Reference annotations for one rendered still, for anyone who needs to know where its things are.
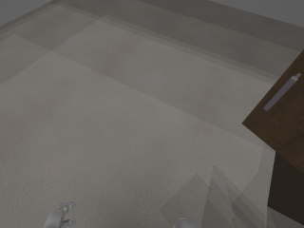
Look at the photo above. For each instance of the left robot hand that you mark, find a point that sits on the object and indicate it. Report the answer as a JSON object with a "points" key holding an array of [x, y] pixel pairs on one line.
{"points": [[57, 215]]}

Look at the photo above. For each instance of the cupboard door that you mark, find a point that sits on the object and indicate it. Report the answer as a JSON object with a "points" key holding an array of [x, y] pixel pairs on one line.
{"points": [[282, 126]]}

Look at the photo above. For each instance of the handle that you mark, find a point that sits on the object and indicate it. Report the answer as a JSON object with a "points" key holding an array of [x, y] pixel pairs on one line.
{"points": [[281, 92]]}

